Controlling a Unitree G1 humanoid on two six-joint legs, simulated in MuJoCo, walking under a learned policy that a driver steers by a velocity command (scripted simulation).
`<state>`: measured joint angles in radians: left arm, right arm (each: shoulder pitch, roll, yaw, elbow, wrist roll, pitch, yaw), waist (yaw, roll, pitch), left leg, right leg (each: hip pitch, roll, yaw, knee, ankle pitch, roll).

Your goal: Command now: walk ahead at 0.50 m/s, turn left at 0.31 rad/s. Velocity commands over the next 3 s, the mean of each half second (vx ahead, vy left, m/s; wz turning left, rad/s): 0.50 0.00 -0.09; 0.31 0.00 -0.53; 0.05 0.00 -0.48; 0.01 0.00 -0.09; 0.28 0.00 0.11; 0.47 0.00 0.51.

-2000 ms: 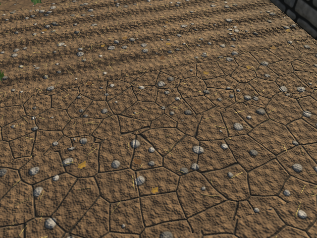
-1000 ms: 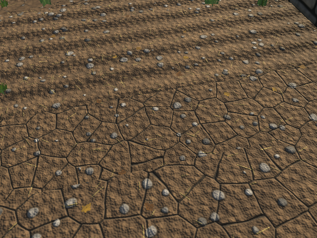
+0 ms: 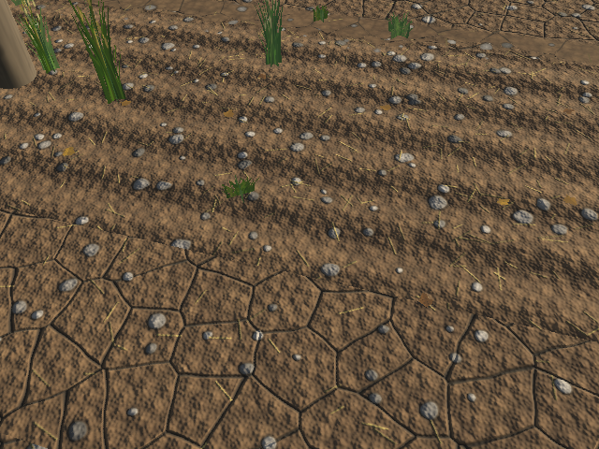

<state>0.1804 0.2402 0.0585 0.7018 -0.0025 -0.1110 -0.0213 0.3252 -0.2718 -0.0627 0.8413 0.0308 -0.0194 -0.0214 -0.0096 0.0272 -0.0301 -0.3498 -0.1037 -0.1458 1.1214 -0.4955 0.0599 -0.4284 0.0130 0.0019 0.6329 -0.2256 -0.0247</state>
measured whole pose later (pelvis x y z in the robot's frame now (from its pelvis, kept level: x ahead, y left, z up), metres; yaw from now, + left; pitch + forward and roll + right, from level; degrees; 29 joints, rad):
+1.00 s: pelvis +0.46 -0.05 -0.14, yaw -23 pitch +2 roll +3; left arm -0.01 0.26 0.08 0.71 0.00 -0.01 -0.10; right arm 0.45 -0.26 -0.06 0.82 0.03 -0.04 -0.07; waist -0.12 -0.05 0.04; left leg -0.16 0.15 0.23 1.40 -0.85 -0.08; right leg -0.41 -0.02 -0.02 0.36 0.39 -0.06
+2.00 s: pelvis +0.63 -0.07 -0.17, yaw -40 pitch -1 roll +0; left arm 0.24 0.21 0.05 0.82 0.00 0.02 0.01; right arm 0.20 -0.22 -0.06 0.64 -0.01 0.00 0.02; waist 0.00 0.01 0.02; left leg -0.25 -0.01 -0.02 0.58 -0.31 0.00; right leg -0.19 0.01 0.13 0.57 -0.36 0.03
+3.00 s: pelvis +0.94 -0.24 -0.16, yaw -18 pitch +2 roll +0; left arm 0.10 0.30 0.05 0.69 0.02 -0.09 0.02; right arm 0.34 -0.27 -0.05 0.68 0.02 -0.06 0.01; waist -0.05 -0.02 0.03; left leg -0.21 -0.15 -0.11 0.36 -0.17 0.11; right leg -0.71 -0.10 0.11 0.90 -0.10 0.05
